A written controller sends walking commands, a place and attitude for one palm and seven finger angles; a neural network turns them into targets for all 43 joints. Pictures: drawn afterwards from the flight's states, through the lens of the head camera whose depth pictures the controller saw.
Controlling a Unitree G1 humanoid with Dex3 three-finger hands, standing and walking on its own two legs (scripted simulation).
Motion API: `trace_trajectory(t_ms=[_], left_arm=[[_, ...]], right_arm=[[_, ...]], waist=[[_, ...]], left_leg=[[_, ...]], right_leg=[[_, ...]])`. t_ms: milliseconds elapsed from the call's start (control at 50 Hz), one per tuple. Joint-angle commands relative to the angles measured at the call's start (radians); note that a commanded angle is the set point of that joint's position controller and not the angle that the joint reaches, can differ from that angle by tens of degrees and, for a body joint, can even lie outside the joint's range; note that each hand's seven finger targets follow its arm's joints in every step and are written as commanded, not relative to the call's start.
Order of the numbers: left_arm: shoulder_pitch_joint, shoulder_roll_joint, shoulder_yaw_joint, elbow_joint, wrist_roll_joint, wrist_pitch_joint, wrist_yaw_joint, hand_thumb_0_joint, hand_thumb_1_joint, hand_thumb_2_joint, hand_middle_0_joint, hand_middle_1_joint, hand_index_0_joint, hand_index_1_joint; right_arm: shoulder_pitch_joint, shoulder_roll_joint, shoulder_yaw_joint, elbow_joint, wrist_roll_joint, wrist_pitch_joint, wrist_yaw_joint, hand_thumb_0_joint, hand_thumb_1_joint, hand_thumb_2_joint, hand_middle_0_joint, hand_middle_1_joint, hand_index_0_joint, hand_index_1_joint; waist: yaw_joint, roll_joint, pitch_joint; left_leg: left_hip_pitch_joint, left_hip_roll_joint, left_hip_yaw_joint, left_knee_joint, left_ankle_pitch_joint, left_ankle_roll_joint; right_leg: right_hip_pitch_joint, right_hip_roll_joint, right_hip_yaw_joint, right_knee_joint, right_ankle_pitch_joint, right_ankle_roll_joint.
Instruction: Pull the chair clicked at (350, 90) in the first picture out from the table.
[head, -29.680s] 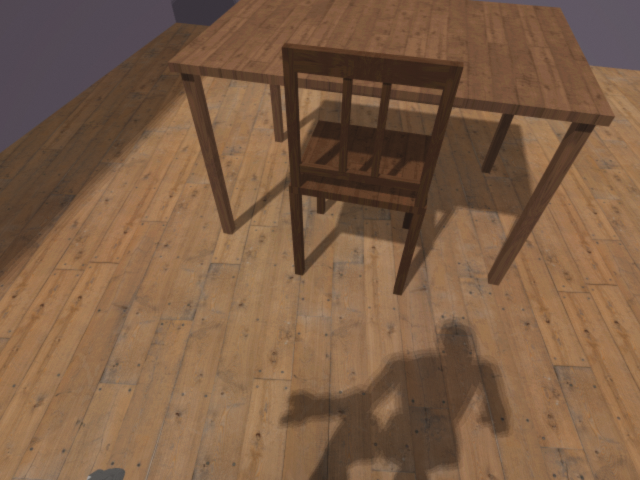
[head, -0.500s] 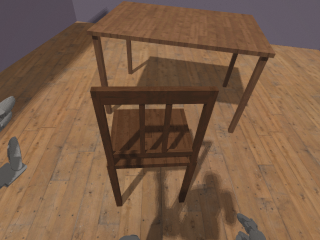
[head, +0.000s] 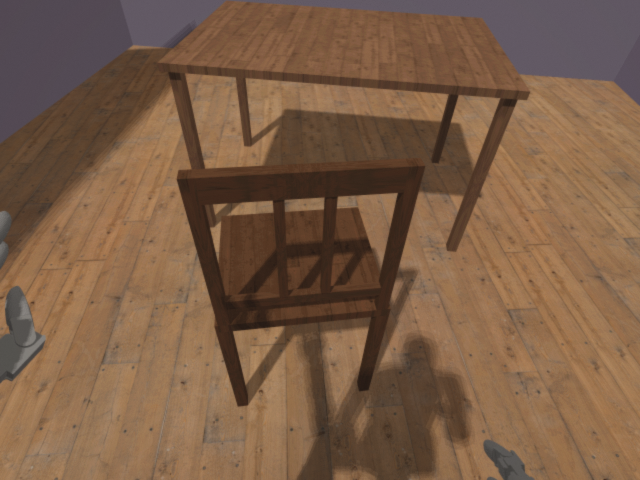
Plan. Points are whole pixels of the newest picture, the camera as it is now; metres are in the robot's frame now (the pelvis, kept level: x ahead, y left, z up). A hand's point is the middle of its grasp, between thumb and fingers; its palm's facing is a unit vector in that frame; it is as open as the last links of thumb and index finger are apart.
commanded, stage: stop stepping back and stand still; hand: left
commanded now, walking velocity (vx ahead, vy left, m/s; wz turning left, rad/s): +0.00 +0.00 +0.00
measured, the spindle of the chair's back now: (281, 250) +0.55 +0.11 -0.08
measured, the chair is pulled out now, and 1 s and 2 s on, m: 0.61 0.61 0.61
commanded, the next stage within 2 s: let the arm hang, fingers relaxed in 0.02 s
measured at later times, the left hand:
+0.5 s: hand out of the picture +0.06 +0.16 -0.16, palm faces +0.08 -0.98 -0.18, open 6.8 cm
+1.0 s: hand out of the picture +0.02 +0.13 -0.16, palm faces +0.03 -0.98 -0.18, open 7.3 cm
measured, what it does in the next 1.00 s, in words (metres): stands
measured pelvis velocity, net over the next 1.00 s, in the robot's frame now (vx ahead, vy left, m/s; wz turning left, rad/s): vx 0.03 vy -0.03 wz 0.03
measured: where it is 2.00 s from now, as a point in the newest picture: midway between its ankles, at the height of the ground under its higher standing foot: outside the picture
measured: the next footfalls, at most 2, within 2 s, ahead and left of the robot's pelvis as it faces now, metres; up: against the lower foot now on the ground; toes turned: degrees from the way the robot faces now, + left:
none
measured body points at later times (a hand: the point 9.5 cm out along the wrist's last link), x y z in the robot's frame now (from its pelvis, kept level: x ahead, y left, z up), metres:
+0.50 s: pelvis +0.01 -0.02 +0.01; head +0.04 +0.00 +0.45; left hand +0.05 +0.21 -0.15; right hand +0.07 -0.25 -0.14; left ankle +0.04 +0.10 -0.73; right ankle +0.02 -0.11 -0.73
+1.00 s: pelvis +0.03 -0.03 +0.01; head +0.05 -0.04 +0.46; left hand +0.02 +0.19 -0.15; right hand +0.02 -0.23 -0.16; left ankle +0.04 +0.10 -0.73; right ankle +0.02 -0.11 -0.73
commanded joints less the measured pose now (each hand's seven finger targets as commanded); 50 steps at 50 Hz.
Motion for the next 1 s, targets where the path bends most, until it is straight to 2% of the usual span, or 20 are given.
trace_trajectory(t_ms=[0, 40, 80, 100, 120, 140, 180, 200, 240, 300, 340, 380, 420, 460, 500, 600, 800, 880, 900, 980], left_arm=[[-0.066, 0.205, 0.109, -0.207, 0.02, -0.052, 0.015, 0.0, 0.9, 0.9, -0.2, -0.3, -0.2, -0.3], [-0.047, 0.203, 0.108, -0.218, 0.016, -0.062, 0.019, 0.0, 0.9, 0.9, -0.2, -0.3, -0.2, -0.3], [-0.024, 0.196, 0.108, -0.228, 0.009, -0.069, 0.019, 0.0, 0.9, 0.9, -0.2, -0.3, -0.2, -0.3], [-0.111, -0.043, -0.341, 0.562, 0.082, 0.057, -0.113, 0.0, 0.9, 0.9, -0.2, -0.3, -0.2, -0.3], [-0.078, -0.119, -0.299, 0.589, 0.064, 0.156, -0.145, 0.0, 0.9, 0.9, -0.2, -0.3, -0.2, -0.3], [-0.09, -0.132, -0.321, 0.615, 0.057, 0.177, -0.146, 0.0, 0.9, 0.9, -0.2, -0.3, -0.2, -0.3], [-0.162, -0.106, -0.341, 0.705, 0.053, 0.18, -0.145, 0.0, 0.9, 0.9, -0.2, -0.3, -0.2, -0.3], [-0.193, -0.097, -0.349, 0.756, 0.054, 0.181, -0.142, 0.0, 0.9, 0.9, -0.2, -0.3, -0.2, -0.3], [-0.244, -0.08, -0.364, 0.868, 0.047, 0.187, -0.137, 0.0, 0.9, 0.9, -0.2, -0.3, -0.2, -0.3], [-0.249, -0.069, -0.388, 1.055, 0.04, 0.193, -0.133, 0.0, 0.9, 0.9, -0.2, -0.3, -0.2, -0.3], [-0.235, -0.068, -0.401, 1.168, 0.034, 0.188, -0.13, 0.0, 0.9, 0.9, -0.2, -0.3, -0.2, -0.3], [-0.202, -0.092, -0.396, 1.247, 0.035, 0.181, -0.127, 0.0, 0.9, 0.9, -0.2, -0.3, -0.2, -0.3], [-0.202, -0.107, -0.393, 1.277, 0.035, 0.182, -0.124, 0.0, 0.9, 0.9, -0.2, -0.3, -0.2, -0.3], [-0.213, -0.106, -0.402, 1.313, 0.032, 0.182, -0.126, 0.0, 0.9, 0.9, -0.2, -0.3, -0.2, -0.3], [-0.214, -0.106, -0.409, 1.347, 0.031, 0.182, -0.128, 0.0, 0.9, 0.9, -0.2, -0.3, -0.2, -0.3], [-0.196, -0.111, -0.42, 1.411, 0.027, 0.179, -0.127, 0.0, 0.9, 0.9, -0.2, -0.3, -0.2, -0.3], [-0.158, -0.138, -0.432, 1.475, 0.022, 0.176, -0.119, 0.0, 0.9, 0.9, -0.2, -0.3, -0.2, -0.3], [-0.158, -0.153, -0.43, 1.477, 0.02, 0.171, -0.116, 0.0, 0.9, 0.9, -0.2, -0.3, -0.2, -0.3], [-0.158, -0.153, -0.431, 1.481, 0.022, 0.172, -0.115, 0.0, 0.9, 0.9, -0.2, -0.3, -0.2, -0.3], [-0.161, -0.168, -0.428, 1.486, 0.02, 0.169, -0.113, 0.0, 0.9, 0.9, -0.2, -0.3, -0.2, -0.3]], right_arm=[[-0.143, -0.099, -0.039, -0.191, 0.008, -0.069, -0.015, 0.0, -0.9, -0.9, 0.2, 0.3, 0.2, 0.3], [-0.135, -0.106, -0.045, -0.183, 0.004, -0.083, -0.012, 0.0, -0.9, -0.9, 0.2, 0.3, 0.2, 0.3], [-0.126, -0.115, -0.054, -0.179, 0.001, -0.089, -0.006, 0.0, -0.9, -0.9, 0.2, 0.3, 0.2, 0.3], [-0.1, -0.197, -0.106, 0.048, -0.013, -0.114, 0.08, 0.0, -0.9, -0.9, 0.2, 0.3, 0.2, 0.3], [-0.009, -0.139, -0.084, 0.044, -0.018, 0.0, 0.086, 0.0, -0.9, -0.9, 0.2, 0.3, 0.2, 0.3], [0.002, -0.094, -0.068, 0.029, -0.02, 0.039, 0.085, 0.0, -0.9, -0.9, 0.2, 0.3, 0.2, 0.3], [-0.006, -0.105, -0.058, 0.012, -0.031, 0.081, 0.086, 0.0, -0.9, -0.9, 0.2, 0.3, 0.2, 0.3], [-0.003, -0.101, -0.058, 0.015, -0.036, 0.093, 0.087, 0.0, -0.9, -0.9, 0.2, 0.3, 0.2, 0.3], [-0.015, -0.112, -0.053, 0.034, -0.039, 0.115, 0.085, 0.0, -0.9, -0.9, 0.2, 0.3, 0.2, 0.3], [-0.049, -0.116, -0.035, 0.084, -0.038, 0.123, 0.078, 0.0, -0.9, -0.9, 0.2, 0.3, 0.2, 0.3], [-0.041, -0.11, -0.028, 0.128, -0.034, 0.125, 0.074, 0.0, -0.9, -0.9, 0.2, 0.3, 0.2, 0.3], [-0.01, -0.084, -0.027, 0.166, -0.033, 0.125, 0.068, 0.0, -0.9, -0.9, 0.2, 0.3, 0.2, 0.3], [0.017, -0.068, -0.031, 0.185, -0.035, 0.132, 0.064, 0.0, -0.9, -0.9, 0.2, 0.3, 0.2, 0.3], [0.043, -0.059, -0.034, 0.205, -0.033, 0.138, 0.065, 0.0, -0.9, -0.9, 0.2, 0.3, 0.2, 0.3], [0.064, -0.061, -0.037, 0.222, -0.031, 0.144, 0.064, 0.0, -0.9, -0.9, 0.2, 0.3, 0.2, 0.3], [0.109, -0.057, -0.031, 0.271, -0.026, 0.138, 0.061, 0.0, -0.9, -0.9, 0.2, 0.3, 0.2, 0.3], [0.15, -0.027, -0.02, 0.335, -0.022, 0.134, 0.054, 0.0, -0.9, -0.9, 0.2, 0.3, 0.2, 0.3], [0.163, -0.012, -0.017, 0.348, -0.021, 0.128, 0.052, 0.0, -0.9, -0.9, 0.2, 0.3, 0.2, 0.3], [0.15, -0.008, -0.017, 0.35, -0.021, 0.13, 0.052, 0.0, -0.9, -0.9, 0.2, 0.3, 0.2, 0.3], [0.157, 0.007, -0.015, 0.358, -0.021, 0.127, 0.048, 0.0, -0.9, -0.9, 0.2, 0.3, 0.2, 0.3]], waist=[[0.009, 0.149, 0.092], [0.011, 0.045, 0.019], [0.008, 0.036, -0.006], [-0.064, -0.026, 0.055], [-0.02, -0.036, -0.042], [-0.016, -0.08, -0.086], [-0.014, -0.143, -0.066], [-0.017, -0.173, -0.077], [-0.016, -0.135, -0.05], [0.011, 0.035, 0.014], [0.013, 0.121, 0.031], [0.011, 0.158, -0.005], [0.006, 0.179, -0.002], [0.002, 0.133, 0.026], [0.002, 0.04, 0.068], [0.0, -0.003, 0.061], [0.0, -0.002, 0.102], [-0.002, 0.0, 0.068], [0.002, 0.008, 0.104], [-0.002, 0.027, 0.084]], left_leg=[[-0.226, 0.193, -0.271, -0.383, -0.419, 0.059], [-0.129, 0.145, -0.196, -0.282, -0.278, 0.042], [-0.059, 0.117, -0.16, -0.221, -0.232, 0.029], [-0.026, 0.104, -0.144, -0.021, 0.161, 0.011], [-0.003, 0.102, -0.148, 0.001, 0.284, 0.013], [0.013, 0.096, -0.147, 0.016, 0.239, 0.014], [-0.02, 0.072, -0.153, 0.035, 0.145, 0.019], [-0.015, 0.052, -0.138, 0.046, 0.15, 0.016], [0.005, 0.051, -0.146, 0.011, 0.21, 0.014], [0.002, 0.082, -0.195, -0.088, 0.25, 0.028], [0.019, 0.084, -0.183, -0.122, 0.206, 0.026], [0.06, 0.081, -0.165, -0.124, 0.158, 0.023], [0.054, 0.084, -0.162, -0.138, 0.08, 0.024], [0.027, 0.083, -0.164, -0.158, 0.0, 0.021], [0.018, 0.083, -0.167, -0.17, -0.05, 0.024], [0.048, 0.087, -0.153, -0.167, 0.001, 0.028], [0.058, 0.086, -0.13, -0.162, 0.046, 0.028], [0.075, 0.088, -0.127, -0.156, 0.093, 0.026], [0.065, 0.085, -0.122, -0.157, 0.085, 0.025], [0.079, 0.09, -0.119, -0.156, 0.123, 0.024]], right_leg=[[0.12, -0.046, 0.022, -0.081, 0.002, 0.011], [0.133, -0.07, 0.058, -0.178, 0.034, 0.004], [0.08, -0.089, 0.106, -0.239, 0.0, -0.012], [-0.072, -0.118, 0.042, -0.094, 0.225, -0.039], [-0.025, -0.138, 0.07, -0.097, 0.332, -0.031], [-0.01, -0.137, 0.059, -0.098, 0.301, -0.043], [0.006, -0.151, 0.085, -0.099, 0.259, -0.07], [0.03, -0.164, 0.098, -0.099, 0.294, -0.088], [0.038, -0.159, 0.097, -0.087, 0.325, -0.102], [0.056, -0.101, 0.089, -0.117, 0.228, -0.068], [0.068, -0.095, 0.094, -0.149, 0.176, -0.062], [0.086, -0.098, 0.1, -0.18, 0.177, -0.066], [0.093, -0.098, 0.09, -0.207, 0.157, -0.068], [0.085, -0.097, 0.086, -0.225, 0.104, -0.069], [0.058, -0.094, 0.08, -0.248, 0.064, -0.074], [0.054, -0.1, 0.083, -0.25, 0.093, -0.074], [0.031, -0.101, 0.09, -0.25, 0.114, -0.073], [0.059, -0.106, 0.094, -0.238, 0.16, -0.071], [0.041, -0.105, 0.09, -0.246, 0.156, -0.072], [0.059, -0.106, 0.094, -0.236, 0.196, -0.07]])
